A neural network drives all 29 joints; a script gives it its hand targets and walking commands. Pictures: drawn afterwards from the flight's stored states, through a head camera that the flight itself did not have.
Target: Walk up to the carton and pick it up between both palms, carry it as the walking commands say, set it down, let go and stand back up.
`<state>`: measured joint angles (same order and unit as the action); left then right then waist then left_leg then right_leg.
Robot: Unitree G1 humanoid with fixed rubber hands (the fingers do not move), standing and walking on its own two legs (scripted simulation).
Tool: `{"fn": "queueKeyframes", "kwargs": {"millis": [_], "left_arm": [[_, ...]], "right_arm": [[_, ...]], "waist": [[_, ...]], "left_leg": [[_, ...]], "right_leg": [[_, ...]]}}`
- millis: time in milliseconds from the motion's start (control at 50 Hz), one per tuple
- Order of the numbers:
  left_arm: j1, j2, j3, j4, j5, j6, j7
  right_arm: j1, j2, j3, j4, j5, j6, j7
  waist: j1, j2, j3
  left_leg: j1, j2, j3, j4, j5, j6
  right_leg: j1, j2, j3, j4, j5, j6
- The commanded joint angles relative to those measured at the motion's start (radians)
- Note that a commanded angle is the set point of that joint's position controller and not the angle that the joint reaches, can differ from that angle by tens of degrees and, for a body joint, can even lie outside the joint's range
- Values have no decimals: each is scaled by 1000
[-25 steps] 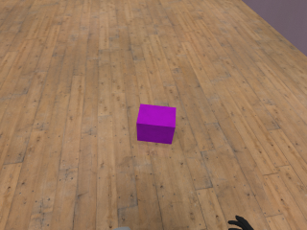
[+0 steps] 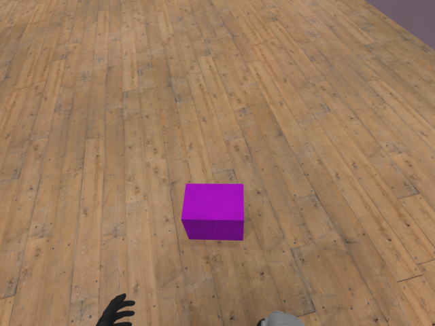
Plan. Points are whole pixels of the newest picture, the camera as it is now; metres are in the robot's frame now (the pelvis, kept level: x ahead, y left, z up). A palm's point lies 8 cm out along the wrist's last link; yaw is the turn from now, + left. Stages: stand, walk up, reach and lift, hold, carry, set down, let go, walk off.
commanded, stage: walk up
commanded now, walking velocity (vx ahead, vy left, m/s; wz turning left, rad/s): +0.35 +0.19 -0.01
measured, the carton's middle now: (215, 212) +0.65 +0.05 -0.65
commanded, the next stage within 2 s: stand in 1.58 s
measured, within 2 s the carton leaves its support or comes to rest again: neither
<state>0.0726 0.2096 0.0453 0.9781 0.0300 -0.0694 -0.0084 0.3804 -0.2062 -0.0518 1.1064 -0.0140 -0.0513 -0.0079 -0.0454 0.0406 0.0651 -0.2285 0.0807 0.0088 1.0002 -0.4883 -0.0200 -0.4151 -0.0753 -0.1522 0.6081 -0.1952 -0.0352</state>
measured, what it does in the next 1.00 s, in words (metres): walks ahead: left foot, then right foot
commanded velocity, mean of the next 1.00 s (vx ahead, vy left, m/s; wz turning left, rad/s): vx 0.15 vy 0.03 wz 0.00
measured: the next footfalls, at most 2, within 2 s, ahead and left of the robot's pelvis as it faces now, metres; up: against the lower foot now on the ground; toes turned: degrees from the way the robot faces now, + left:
left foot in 0.40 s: +0.23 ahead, +0.18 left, +0.00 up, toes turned +0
right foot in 0.80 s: +0.29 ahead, -0.07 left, +0.00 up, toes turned +2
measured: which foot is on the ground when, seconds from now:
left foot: up 0.00-0.38, down 0.40-1.00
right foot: down 0.00-0.38, up 0.40-0.78, down 0.80-1.00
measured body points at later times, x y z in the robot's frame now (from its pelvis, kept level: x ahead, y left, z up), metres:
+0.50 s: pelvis +0.15 +0.07 +0.02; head +0.16 +0.10 +0.46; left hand +0.14 +0.32 -0.15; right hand +0.21 -0.18 -0.12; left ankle +0.18 +0.18 -0.72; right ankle +0.10 -0.08 -0.66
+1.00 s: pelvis +0.21 +0.03 +0.02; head +0.22 +0.01 +0.47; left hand +0.28 +0.26 -0.12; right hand +0.20 -0.20 -0.15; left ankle +0.19 +0.18 -0.72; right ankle +0.25 -0.07 -0.72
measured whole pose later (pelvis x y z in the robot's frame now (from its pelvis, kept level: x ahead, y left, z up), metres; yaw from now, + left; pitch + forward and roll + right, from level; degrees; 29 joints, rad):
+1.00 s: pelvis +0.21 +0.03 +0.02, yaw -1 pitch -1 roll +0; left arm 0.18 0.15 0.03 1.05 0.00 0.00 0.03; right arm 0.30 -0.17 -0.03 1.08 -0.01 0.01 -0.03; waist -0.01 0.05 0.04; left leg -0.12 0.07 0.05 0.40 -0.24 -0.05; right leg -0.22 0.00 -0.07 0.40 -0.16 -0.03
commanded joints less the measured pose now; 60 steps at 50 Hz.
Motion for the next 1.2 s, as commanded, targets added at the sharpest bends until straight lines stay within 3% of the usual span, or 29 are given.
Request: {"fn": "queueKeyframes", "kwargs": {"millis": [0, 40, 100, 240, 280, 300, 340, 360, 380, 400, 420, 440, 460, 500, 580, 600, 620, 640, 700, 740, 760, 780, 800, 820, 860, 900, 940, 980, 1180], "left_arm": [[226, 162, 36, 47, -13, 4, 27], [172, 107, 27, 45, -9, -3, 21], [227, 121, 30, 44, -4, -9, 18], [304, 155, 47, 32, 6, 14, 32], [276, 143, 45, 24, 5, 18, 19], [284, 148, 45, 29, 2, 26, 17], [313, 138, 36, 49, -7, 35, 13], [351, 103, 25, 54, -4, 38, 12], [355, 52, 14, 35, -4, 39, 12], [376, 7, -1, 7, -1, 49, 18], [313, 42, 10, 16, 5, 63, 18], [287, 71, 27, 25, 6, 72, 10], [302, 69, 30, 31, 4, 74, 0], [337, 47, 22, 45, 2, 79, -10], [241, 40, 10, 28, -7, 92, -10], [228, 46, 14, 23, -11, 97, -2], [211, 35, 2, -2, -25, 91, 2], [192, 38, -3, -8, -32, 90, 6], [181, 39, 1, -2, -32, 97, 25], [214, 28, 1, 14, -29, 85, 31], [235, 51, 8, 26, -24, 73, 35], [256, 99, 20, 34, -16, 58, 37], [195, 136, 24, 26, -24, 57, 35], [171, 127, 18, 31, -19, 62, 34], [117, 98, 11, 33, -20, 66, 38], [103, 83, 8, 35, -25, 67, 41], [125, 69, 4, 44, -31, 65, 42], [144, 62, 3, 62, -34, 61, 42], [168, 42, 6, 110, -32, 58, 43]], "right_arm": [[72, -52, -20, -32, -9, 16, 7], [68, -35, -20, -37, -16, 45, 15], [2, -43, -17, -78, -14, 74, 28], [-215, -25, 9, -162, -8, 83, 58], [-221, -19, 15, -164, 3, 62, 53], [-219, -32, 11, -166, 5, 44, 47], [-119, -74, -5, -122, 1, 22, 27], [-28, -116, -19, -89, -4, 8, 17], [73, -208, -42, -72, -23, -5, 6], [78, -286, -51, -91, -11, 0, 2], [38, -254, -41, -100, -12, 5, 7], [8, -219, -30, -107, -13, 5, 4], [-41, -180, -24, -115, -11, 3, 0], [-74, -125, -15, -126, -10, -17, -1], [-14, -96, -3, -102, -17, -34, -7], [-36, -86, 6, -113, -15, -36, -17], [-63, -64, 18, -105, -2, -23, -19], [-48, -73, 20, -97, -6, -14, -21], [-23, -113, 3, -92, -3, 7, -23], [-36, -120, -8, -91, 6, 29, -24], [-12, -85, -1, -89, 10, 36, -24], [21, -32, 10, -92, 10, 40, -24], [69, 17, 19, -84, 19, 56, -27], [69, -4, 17, -66, 18, 75, -32], [53, -15, 15, -54, 11, 80, -29], [46, -14, 16, -36, 5, 67, -25], [26, -29, 11, -26, 5, 57, -26], [12, -22, 12, -18, 5, 52, -28], [3, -7, 16, 17, 4, 42, -35]], "waist": [[54, -143, -107], [24, -210, -71], [27, -222, -74], [70, -237, -5], [64, -321, -17], [59, -327, -26], [24, -155, -44], [7, -34, -66], [-11, 223, -76], [-40, 352, -108], [-34, 219, -54], [-3, 83, 3], [33, 42, 16], [57, 124, -8], [49, 151, -33], [62, 143, -26], [69, 243, -49], [51, 256, -64], [32, 190, -75], [60, 136, -69], [66, 77, -82], [59, -60, -103], [40, -236, -88], [37, -257, -69], [20, -243, -22], [24, -213, -24], [40, -141, -22], [47, -97, -15], [48, -39, -9]], "left_leg": [[-317, 51, -86, 256, 107, -12], [-253, 44, -38, 222, 175, -17], [-252, 27, -3, 130, 226, -17], [-220, 13, 63, -253, 306, -37], [-114, 1, 91, -366, 304, -28], [-56, -11, 119, -408, 298, -33], [101, -22, 154, -504, 305, -43], [201, 18, 106, -555, 274, -33], [233, 255, -196, -696, 235, 2], [232, 419, -439, -833, 128, 116], [145, 421, -453, -862, -7, 150], [86, 406, -429, -860, 30, 123], [53, 350, -332, -834, 142, 104], [58, 262, -164, -803, 359, 76], [86, 237, -41, -768, 699, 97], [78, 213, 16, -694, 1036, 92], [80, 139, 99, -676, 1124, 86], [110, 123, 102, -674, 1100, 98], [124, 162, 50, -634, 943, 133], [73, 141, 18, -600, 707, 109], [27, 113, 13, -571, 556, 81], [-26, 59, 34, -496, 346, 46], [-37, -7, 67, -485, 114, -1], [6, -16, 59, -464, 66, -15], [30, -23, 39, -522, 138, -14], [75, -10, 43, -616, 247, -7], [89, 9, 19, -650, 291, 2], [92, 16, 18, -668, 303, 2], [88, 32, 7, -700, 338, 1]], "right_leg": [[348, -344, 416, -295, 433, -82], [212, -267, 250, -298, 497, -62], [183, -255, 180, -308, 502, -60], [173, -258, 154, -384, 154, -63], [144, -195, 91, -389, -26, -62], [138, -164, 80, -368, -91, -66], [89, -138, 92, -254, -175, -48], [49, -96, 75, -99, -233, -26], [-67, -11, 15, 204, -352, 26], [-181, 30, 65, 382, -436, 34], [-197, -24, 137, 470, -386, 36], [-201, -38, 172, 483, -295, 41], [-166, -53, 191, 483, -205, 48], [-116, -48, 167, 456, -102, 53], [-102, -19, 131, 411, -16, 64], [-48, 6, 138, 345, -29, 72], [22, 37, 119, 195, -47, 73], [48, 61, 90, 130, -60, 77], [110, 63, 72, -8, -64, 68], [211, 61, 62, -204, 47, 49], [295, 9, 91, -247, 131, 35], [351, -120, 211, -247, 309, 25], [285, -213, 339, -311, 353, -34], [228, -205, 378, -368, 218, -63], [195, -153, 314, -394, 59, -50], [195, -109, 265, -373, 33, -21], [192, -85, 256, -368, 6, -7], [209, -70, 245, -358, 24, -2], [243, -41, 204, -319, 79, 6]]}}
